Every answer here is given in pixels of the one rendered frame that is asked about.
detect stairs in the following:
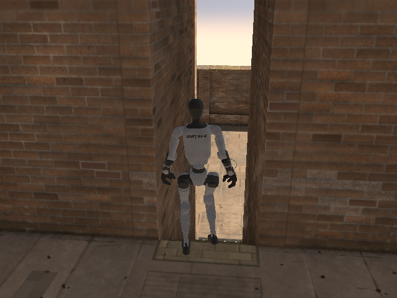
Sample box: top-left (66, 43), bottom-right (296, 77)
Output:
top-left (169, 240), bottom-right (255, 246)

